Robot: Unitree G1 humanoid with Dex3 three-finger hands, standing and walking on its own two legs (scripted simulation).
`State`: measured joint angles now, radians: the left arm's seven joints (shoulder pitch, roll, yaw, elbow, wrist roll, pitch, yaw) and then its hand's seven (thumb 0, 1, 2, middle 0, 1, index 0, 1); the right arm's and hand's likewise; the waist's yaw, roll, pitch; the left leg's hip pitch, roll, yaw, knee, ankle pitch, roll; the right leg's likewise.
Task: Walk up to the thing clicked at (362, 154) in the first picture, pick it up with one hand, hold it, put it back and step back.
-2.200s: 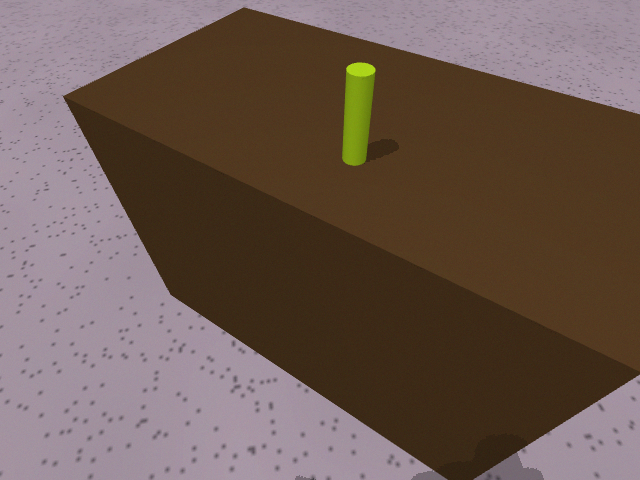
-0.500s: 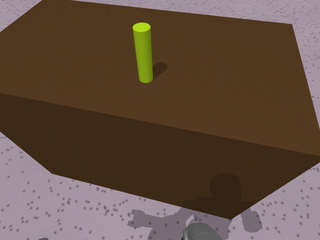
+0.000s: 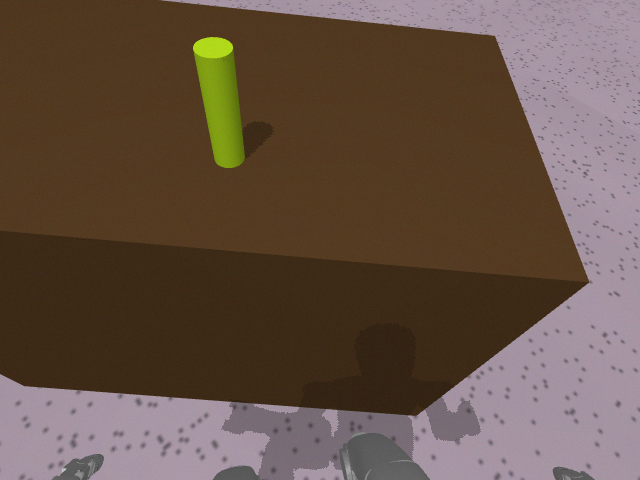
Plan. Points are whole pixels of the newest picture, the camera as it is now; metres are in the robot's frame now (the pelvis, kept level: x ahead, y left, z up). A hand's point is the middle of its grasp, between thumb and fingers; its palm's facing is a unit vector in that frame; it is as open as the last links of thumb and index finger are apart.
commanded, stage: walk up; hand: left
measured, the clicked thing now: (222, 109) +0.54 +0.13 +0.13
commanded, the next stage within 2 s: stand in 1.38 s
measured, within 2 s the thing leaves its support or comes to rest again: neither
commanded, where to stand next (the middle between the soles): +0.05 -0.03 m, yaw -5 degrees
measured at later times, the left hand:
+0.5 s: hand out of the picture +0.11 +0.23 -0.14, palm faces -0.11 -0.92 -0.37, open 7.4 cm
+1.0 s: hand out of the picture +0.13 +0.22 -0.13, palm faces -0.16 -0.92 -0.35, open 7.4 cm
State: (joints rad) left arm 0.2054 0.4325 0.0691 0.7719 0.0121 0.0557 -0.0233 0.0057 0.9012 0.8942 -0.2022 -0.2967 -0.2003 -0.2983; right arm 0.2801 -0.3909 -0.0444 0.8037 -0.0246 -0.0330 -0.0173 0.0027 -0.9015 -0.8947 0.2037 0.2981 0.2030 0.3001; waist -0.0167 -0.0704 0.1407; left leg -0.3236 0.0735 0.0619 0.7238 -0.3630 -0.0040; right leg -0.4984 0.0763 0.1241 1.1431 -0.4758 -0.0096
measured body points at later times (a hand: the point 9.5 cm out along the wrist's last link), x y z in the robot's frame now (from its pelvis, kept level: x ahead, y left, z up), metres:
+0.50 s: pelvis +0.00 -0.02 +0.00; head +0.01 -0.03 +0.45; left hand +0.12 +0.28 -0.11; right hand +0.05 -0.33 -0.12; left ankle +0.03 +0.12 -0.72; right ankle +0.00 -0.16 -0.72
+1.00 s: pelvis +0.00 -0.02 +0.03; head +0.01 -0.02 +0.48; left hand +0.14 +0.27 -0.10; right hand +0.04 -0.34 -0.10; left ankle +0.03 +0.12 -0.72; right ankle +0.00 -0.16 -0.72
